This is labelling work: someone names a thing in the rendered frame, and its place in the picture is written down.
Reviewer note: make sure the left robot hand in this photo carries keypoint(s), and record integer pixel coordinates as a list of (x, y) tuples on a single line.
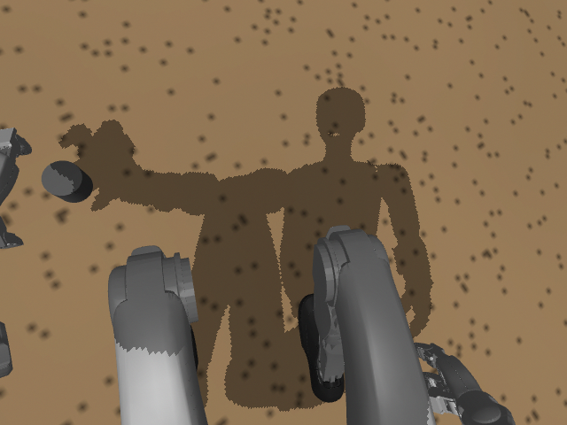
[(11, 146)]

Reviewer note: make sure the right robot hand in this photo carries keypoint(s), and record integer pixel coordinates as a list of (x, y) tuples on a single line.
[(453, 379)]

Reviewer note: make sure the right robot foot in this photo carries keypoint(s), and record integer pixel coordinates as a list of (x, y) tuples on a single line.
[(309, 336)]

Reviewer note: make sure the tin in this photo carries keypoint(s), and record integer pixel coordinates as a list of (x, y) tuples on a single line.
[(67, 181)]

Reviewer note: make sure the right robot arm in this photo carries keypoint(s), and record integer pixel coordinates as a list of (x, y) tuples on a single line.
[(476, 407)]

